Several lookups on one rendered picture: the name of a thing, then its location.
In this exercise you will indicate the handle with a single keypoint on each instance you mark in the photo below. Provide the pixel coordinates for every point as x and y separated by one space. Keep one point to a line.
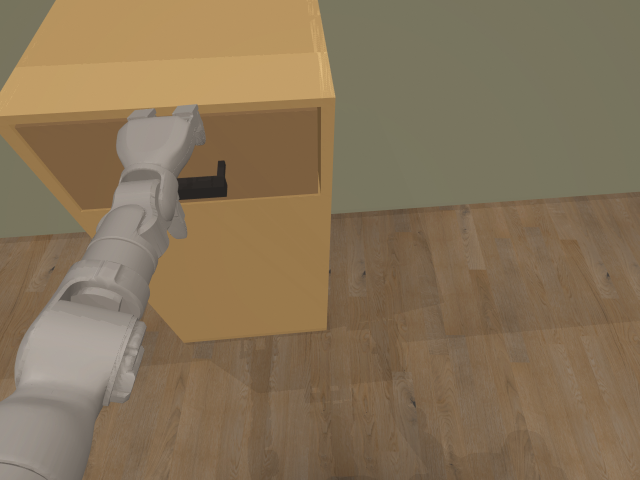
204 187

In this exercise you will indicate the cabinet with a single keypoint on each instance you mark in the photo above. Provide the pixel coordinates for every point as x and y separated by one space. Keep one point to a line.
248 267

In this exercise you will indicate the drawer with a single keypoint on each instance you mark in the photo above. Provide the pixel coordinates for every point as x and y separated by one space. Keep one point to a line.
267 153

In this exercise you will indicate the left robot hand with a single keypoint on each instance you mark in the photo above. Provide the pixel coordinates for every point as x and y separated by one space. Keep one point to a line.
167 141

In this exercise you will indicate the left robot upper arm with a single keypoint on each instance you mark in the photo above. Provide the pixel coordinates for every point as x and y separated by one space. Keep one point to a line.
82 358

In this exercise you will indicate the left robot forearm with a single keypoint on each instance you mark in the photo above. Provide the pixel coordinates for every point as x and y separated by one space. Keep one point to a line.
120 260

